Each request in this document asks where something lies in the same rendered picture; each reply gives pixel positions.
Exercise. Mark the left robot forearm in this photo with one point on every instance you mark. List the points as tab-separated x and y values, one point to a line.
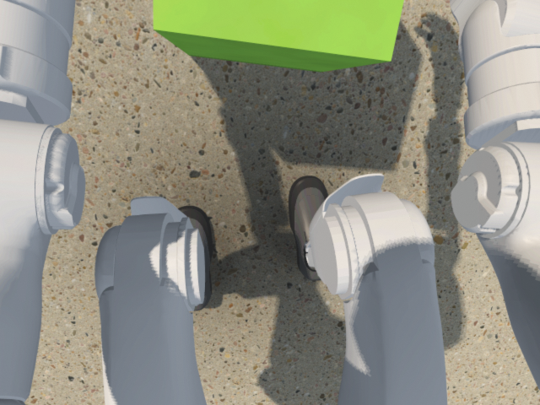
35	39

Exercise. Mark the robot right upper arm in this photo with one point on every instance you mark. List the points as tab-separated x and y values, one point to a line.
497	196

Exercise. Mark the robot left upper arm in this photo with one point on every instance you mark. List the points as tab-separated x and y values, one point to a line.
42	189

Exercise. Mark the left robot thigh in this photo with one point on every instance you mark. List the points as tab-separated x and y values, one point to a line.
147	338

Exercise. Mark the right robot forearm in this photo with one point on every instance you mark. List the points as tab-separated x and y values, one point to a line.
499	45

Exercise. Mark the left robot shin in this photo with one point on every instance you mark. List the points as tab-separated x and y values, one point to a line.
105	257

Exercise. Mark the carton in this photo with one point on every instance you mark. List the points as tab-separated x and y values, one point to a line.
311	35

